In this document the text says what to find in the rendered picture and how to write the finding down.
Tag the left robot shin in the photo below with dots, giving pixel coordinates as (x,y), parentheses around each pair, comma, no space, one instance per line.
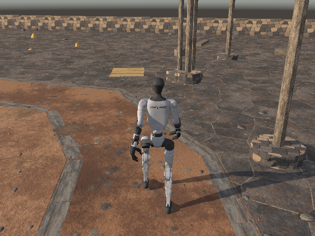
(145,168)

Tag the left robot thigh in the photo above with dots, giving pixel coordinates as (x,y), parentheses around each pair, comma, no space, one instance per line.
(145,145)

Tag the robot left forearm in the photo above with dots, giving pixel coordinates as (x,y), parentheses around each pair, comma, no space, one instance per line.
(136,135)

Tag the robot left upper arm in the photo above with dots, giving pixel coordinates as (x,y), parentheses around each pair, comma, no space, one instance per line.
(140,113)

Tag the right robot hand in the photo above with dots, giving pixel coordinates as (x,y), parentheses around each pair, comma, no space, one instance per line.
(177,136)

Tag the robot right forearm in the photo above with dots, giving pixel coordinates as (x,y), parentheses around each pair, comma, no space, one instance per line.
(178,127)

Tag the robot right upper arm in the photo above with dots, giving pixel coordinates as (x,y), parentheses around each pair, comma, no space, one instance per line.
(175,112)

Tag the left robot hand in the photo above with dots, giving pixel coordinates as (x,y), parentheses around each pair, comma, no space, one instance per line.
(132,152)

